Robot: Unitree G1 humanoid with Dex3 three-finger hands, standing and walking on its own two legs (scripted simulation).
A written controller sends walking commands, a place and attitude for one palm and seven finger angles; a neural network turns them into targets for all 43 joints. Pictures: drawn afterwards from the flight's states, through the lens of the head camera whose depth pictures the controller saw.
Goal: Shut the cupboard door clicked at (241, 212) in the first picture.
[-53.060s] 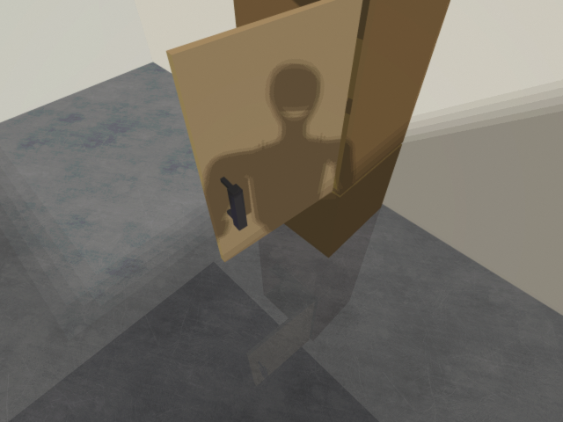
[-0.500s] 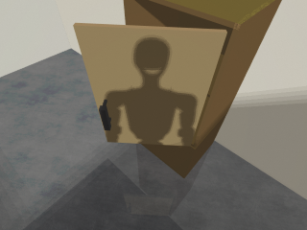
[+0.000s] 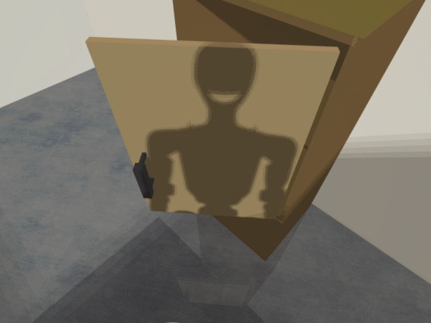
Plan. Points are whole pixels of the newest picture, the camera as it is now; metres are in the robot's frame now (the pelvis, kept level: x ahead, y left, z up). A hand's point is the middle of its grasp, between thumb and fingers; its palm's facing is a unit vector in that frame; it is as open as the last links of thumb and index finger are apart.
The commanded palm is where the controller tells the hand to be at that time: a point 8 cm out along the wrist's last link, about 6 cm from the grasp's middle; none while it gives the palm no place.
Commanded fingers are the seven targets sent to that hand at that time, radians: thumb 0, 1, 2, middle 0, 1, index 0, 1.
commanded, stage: come to a stop and stand still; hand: left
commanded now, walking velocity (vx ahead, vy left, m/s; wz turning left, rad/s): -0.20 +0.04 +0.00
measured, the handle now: (146, 175) +0.47 +0.23 -0.09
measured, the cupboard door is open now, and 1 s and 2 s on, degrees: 39 39 39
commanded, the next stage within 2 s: look again from close up in 1.50 s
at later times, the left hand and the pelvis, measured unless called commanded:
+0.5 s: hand out of the picture +0.08 +0.20 -0.16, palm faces +0.02 -0.97 -0.23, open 7.3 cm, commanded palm none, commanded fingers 0.00 0.90 0.90 -0.20 -0.30 -0.20 -0.30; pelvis +0.01 +0.01 +0.00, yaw -2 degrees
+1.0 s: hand out of the picture -0.02 +0.18 -0.17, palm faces +0.00 -0.98 -0.18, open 7.3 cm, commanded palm none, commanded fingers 0.00 0.90 0.90 -0.20 -0.30 -0.20 -0.30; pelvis +0.01 +0.02 +0.01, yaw -1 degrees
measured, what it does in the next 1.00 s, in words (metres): steps on the spot: left foot, then right foot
